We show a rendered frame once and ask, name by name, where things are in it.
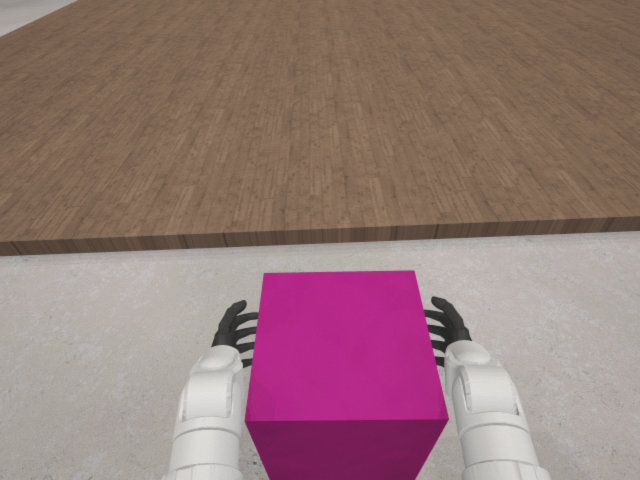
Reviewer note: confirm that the left robot hand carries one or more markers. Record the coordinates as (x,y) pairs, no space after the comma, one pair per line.
(227,333)

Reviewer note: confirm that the robot right forearm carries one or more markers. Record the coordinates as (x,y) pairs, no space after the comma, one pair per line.
(491,423)

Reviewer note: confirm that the robot left forearm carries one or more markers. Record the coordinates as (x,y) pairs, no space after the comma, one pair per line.
(207,429)

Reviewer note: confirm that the carton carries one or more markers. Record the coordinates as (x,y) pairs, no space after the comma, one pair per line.
(344,384)

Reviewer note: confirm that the right robot hand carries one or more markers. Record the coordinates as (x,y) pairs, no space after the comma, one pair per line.
(453,331)

